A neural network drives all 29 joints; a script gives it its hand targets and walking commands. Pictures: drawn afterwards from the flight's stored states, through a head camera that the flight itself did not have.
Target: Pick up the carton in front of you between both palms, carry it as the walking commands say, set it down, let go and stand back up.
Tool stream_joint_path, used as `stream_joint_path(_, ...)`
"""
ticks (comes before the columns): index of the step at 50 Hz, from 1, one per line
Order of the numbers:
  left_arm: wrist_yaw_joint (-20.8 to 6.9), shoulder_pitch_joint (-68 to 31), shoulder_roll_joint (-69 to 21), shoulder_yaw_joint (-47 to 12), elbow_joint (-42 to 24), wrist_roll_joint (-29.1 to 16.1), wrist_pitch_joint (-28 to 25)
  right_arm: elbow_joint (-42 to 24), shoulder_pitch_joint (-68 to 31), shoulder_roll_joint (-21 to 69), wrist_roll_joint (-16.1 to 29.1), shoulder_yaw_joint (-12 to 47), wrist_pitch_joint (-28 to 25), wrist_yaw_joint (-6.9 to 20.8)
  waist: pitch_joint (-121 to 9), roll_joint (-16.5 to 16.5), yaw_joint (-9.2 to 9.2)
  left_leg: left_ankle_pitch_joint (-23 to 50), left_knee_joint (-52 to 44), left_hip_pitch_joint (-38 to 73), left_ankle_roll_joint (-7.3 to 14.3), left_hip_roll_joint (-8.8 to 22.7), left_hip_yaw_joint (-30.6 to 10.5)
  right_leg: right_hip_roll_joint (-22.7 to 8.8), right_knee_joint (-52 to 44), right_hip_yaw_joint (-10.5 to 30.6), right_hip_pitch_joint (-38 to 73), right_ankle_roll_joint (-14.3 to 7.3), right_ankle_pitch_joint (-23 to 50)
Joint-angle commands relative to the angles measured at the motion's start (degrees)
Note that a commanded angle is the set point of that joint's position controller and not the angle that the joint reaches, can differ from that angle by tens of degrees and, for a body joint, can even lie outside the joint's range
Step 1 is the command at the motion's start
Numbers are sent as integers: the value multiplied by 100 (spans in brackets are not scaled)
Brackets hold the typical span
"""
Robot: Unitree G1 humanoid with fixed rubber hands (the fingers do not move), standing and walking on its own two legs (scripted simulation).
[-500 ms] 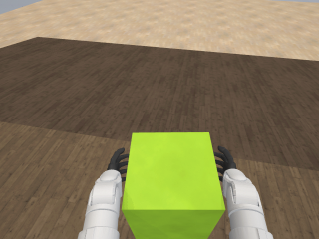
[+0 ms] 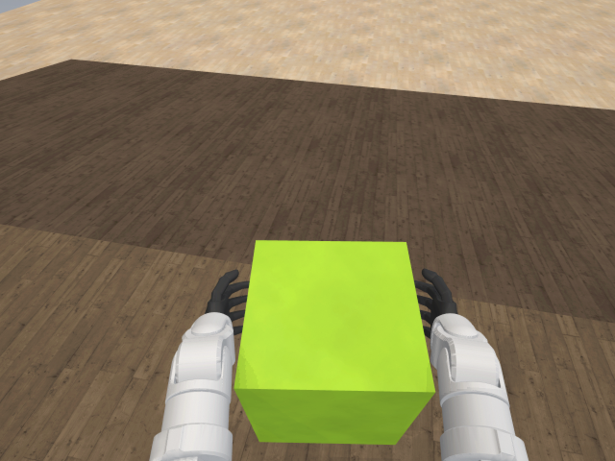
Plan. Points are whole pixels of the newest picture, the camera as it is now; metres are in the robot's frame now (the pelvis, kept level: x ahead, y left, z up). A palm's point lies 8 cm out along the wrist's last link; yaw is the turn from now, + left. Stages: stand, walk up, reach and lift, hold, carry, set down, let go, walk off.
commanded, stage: reach and lift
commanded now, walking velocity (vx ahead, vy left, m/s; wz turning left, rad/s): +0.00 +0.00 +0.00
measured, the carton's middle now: (328, 347) +0.30 +0.00 -0.03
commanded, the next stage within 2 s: hold in 0.38 s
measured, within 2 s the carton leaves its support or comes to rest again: neither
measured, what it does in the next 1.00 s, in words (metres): stands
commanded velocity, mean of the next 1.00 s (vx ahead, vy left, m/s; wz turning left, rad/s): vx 0.00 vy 0.00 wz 0.00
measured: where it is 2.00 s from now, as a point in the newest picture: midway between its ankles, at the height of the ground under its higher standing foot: outside the picture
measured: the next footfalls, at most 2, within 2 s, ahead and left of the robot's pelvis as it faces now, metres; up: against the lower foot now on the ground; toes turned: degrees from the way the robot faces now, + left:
none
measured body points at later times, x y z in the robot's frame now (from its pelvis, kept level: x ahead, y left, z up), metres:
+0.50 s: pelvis +0.01 -0.01 +0.00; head -0.02 +0.00 +0.45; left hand +0.31 +0.15 +0.03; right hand +0.32 -0.15 +0.05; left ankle +0.03 +0.12 -0.74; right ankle +0.02 -0.13 -0.74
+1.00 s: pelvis +0.00 +0.00 +0.00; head -0.04 +0.01 +0.45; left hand +0.30 +0.15 +0.04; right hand +0.30 -0.15 +0.05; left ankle +0.03 +0.12 -0.74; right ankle +0.02 -0.13 -0.74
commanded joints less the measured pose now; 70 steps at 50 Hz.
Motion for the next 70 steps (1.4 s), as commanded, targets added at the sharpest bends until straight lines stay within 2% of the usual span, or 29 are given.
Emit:
stream_joint_path(1, -1195, -2796, -5485, -3189, 18, -1341, -37, -59, -2743, 5143, 1162, 3187, 59, 1245, -1362, 143, 41, 781, -413, 956, -13, -358, 51, 447, -392, -195, -16, -151, 688)
stream_joint_path(2, -1257, -2769, -5401, -3420, -99, -1378, -60, 5, -2492, 5184, 1205, 3210, 79, 1226, -1427, 109, -182, 751, -370, 806, -87, -395, 133, 444, -546, -214, 178, -128, 615)
stream_joint_path(4, -1273, -2860, -5274, -3164, 29, -1272, -16, -39, -2539, 5281, 1223, 3266, 137, 1225, -1447, 249, 40, 815, -444, 1017, -30, -390, 89, 382, -624, -183, -135, -86, 578)
stream_joint_path(5, -1248, -2472, -5340, -3312, 15, -1287, 33, -368, -2640, 5028, 1180, 3340, 143, 1221, -1338, -45, -109, 744, -507, 966, -61, -302, 55, 431, -617, -251, -118, -111, 578)
stream_joint_path(6, -1242, -2759, -5315, -3433, -170, -1314, 51, -48, -2293, 5093, 1228, 3208, 120, 1262, -1347, 196, -220, 898, -412, 1096, -116, -362, -15, 377, -640, -184, -84, -123, 643)
stream_joint_path(11, -1193, -3103, -5341, -3282, -313, -1339, 17, -353, -2950, 5105, 1308, 3378, 140, 1294, -1389, 18, 89, 761, -463, 781, -67, -351, 108, 444, -535, -246, 297, -53, 693)
stream_joint_path(22, -1274, -2294, -5049, -3660, -596, -1390, 192, -1031, -2305, 5453, 1511, 3969, 373, 1052, -1574, 21, 225, 971, -616, 801, 80, -367, 114, 400, -653, -41, 860, 49, 989)
stream_joint_path(24, -1276, -2187, -4883, -3844, -995, -1503, 348, -912, -1727, 5171, 1522, 3766, 582, 1056, -1612, 76, -20, 1636, -659, 1127, -44, -459, 85, 477, -714, -70, 812, 73, 1752)
stream_joint_path(28, -1214, -1879, -4853, -4034, -1722, -1585, 496, -1596, -1557, 5072, 1636, 3992, 708, 1027, -1302, 212, 106, 1669, -717, 1282, -44, -430, 49, 348, -804, 8, 725, 91, 1850)
stream_joint_path(29, -1190, -1910, -4767, -4056, -1748, -1575, 572, -1293, -1260, 5019, 1523, 3727, 763, 1049, -1176, 122, -148, 1640, -813, 1294, -108, -409, -58, 440, -876, -26, 686, 26, 1657)
stream_joint_path(30, -1195, -1692, -4687, -3836, -1342, -1436, 621, -1359, -1412, 4994, 1566, 3838, 778, 1052, -893, 82, 115, 1485, -864, 1173, -38, -406, -78, 417, -885, -30, 648, 1, 1568)
stream_joint_path(31, -1215, -1799, -4612, -3868, -1425, -1469, 593, -1168, -1382, 4925, 1419, 3422, 823, 1036, -796, 50, -181, 1322, -881, 991, 5, -252, -40, 459, -882, -51, 569, -55, 1238)
stream_joint_path(32, -1197, -1987, -4582, -3677, -1465, -1344, 596, -1036, -1224, 4804, 1290, 3349, 809, 1058, -598, 160, -29, 925, -933, 741, -62, -391, 14, 452, -976, -59, 696, -85, 1047)
stream_joint_path(33, -1233, -2084, -4714, -3848, -1415, -1551, 547, -1429, -1444, 4829, 1366, 3610, 734, 1066, -846, 45, -192, 822, -798, 734, -71, -398, 83, 392, -889, -135, 796, -78, 990)
stream_joint_path(38, -1307, -2312, -4681, -3855, -1604, -1472, 476, -1496, -2036, 5221, 1561, 3879, 751, 1054, -1158, 18, 102, 634, -758, 967, 74, -385, 58, 429, -804, -121, 593, 13, 686)
stream_joint_path(41, -1337, -2582, -4683, -3895, -1303, -1524, 426, -1059, -1867, 5178, 1557, 3622, 673, 1069, -965, 231, -177, 20, -692, 807, 19, -401, 153, 323, -892, -18, 473, -136, 245)
stream_joint_path(42, -1278, -2681, -4904, -4072, -1604, -1635, 346, -1354, -2062, 5162, 1557, 3897, 660, 1095, -1115, 110, 22, 250, -725, 999, 13, -414, 118, 422, -755, -134, 373, -59, 391)
stream_joint_path(44, -1258, -2436, -4924, -3823, -1165, -1459, 460, -1223, -2063, 4990, 1525, 3771, 623, 1157, -1023, 311, -91, 230, -752, 1144, -14, -375, 129, 439, -831, -141, 62, -140, 229)
stream_joint_path(46, -1262, -2400, -4914, -3655, -1185, -1244, 398, -1034, -2584, 5117, 1556, 3726, 577, 1174, -956, 38, 260, 245, -636, 765, 126, -411, 76, 364, -779, -114, 194, -83, 35)
stream_joint_path(47, -1276, -2732, -5032, -3910, -1229, -1528, 384, -1150, -2143, 5129, 1530, 3781, 530, 1183, -1108, 61, -199, 144, -638, 848, 25, -415, 97, 480, -689, -103, 229, -88, 260)
stream_joint_path(48, -1219, -2312, -4862, -3710, -1249, -1360, 414, -1256, -2191, 5076, 1535, 3971, 548, 1188, -1281, 15, 250, 264, -684, 1029, 50, -445, 120, 359, -679, -85, 476, -21, 319)
stream_joint_path(49, -1188, -2270, -5016, -3986, -1313, -1490, 455, -1121, -1945, 5068, 1524, 3731, 651, 1167, -1110, 160, -91, 436, -751, 1012, 16, -360, 49, 496, -642, -151, 292, -4, 469)
stream_joint_path(50, -1169, -2253, -4933, -3819, -1378, -1471, 485, -978, -1938, 4867, 1502, 3702, 665, 1182, -1101, 193, 90, 475, -792, 874, -1, -391, 46, 426, -735, -149, 551, -58, 548)
stream_joint_path(54, -1168, -2350, -5164, -3848, -1049, -1497, 532, -1241, -1860, 4782, 1355, 3707, 622, 1119, -869, 313, -172, 435, -696, 872, -48, -373, 58, 452, -699, -132, 387, -163, 596)
stream_joint_path(58, -1181, -2477, -5047, -3737, -1165, -1444, 495, -1042, -2373, 5012, 1540, 3592, 611, 1181, -1087, 107, 36, 522, -651, 1004, -9, -380, 61, 380, -713, -168, 235, -70, 274)
stream_joint_path(59, -1215, -2354, -5062, -3705, -960, -1423, 551, -1189, -2115, 4914, 1458, 3581, 603, 1162, -1002, 356, -195, 523, -710, 984, -45, -367, 121, 461, -726, -157, 145, -175, 477)
stream_joint_path(61, -1167, -2372, -5063, -3844, -1398, -1518, 530, -1167, -1955, 4981, 1392, 3647, 681, 1175, -978, -62, 87, 920, -653, 1013, -24, -288, -33, 505, -653, -179, 336, -115, 742)
stream_joint_path(65, -1122, -2536, -5196, -4021, -1575, -1735, 450, -1316, -2041, 4843, 1525, 3786, 619, 1117, -1276, 228, -124, 959, -622, 1015, -97, -371, 49, 536, -591, -199, 517, -129, 853)
stream_joint_path(70, -1077, -2007, -4845, -3744, -1354, -1395, 508, -1117, -1724, 4811, 1517, 3661, 607, 1160, -1120, 30, 164, 967, -674, 1209, -7, -408, 82, 453, -744, -136, 156, -66, 743)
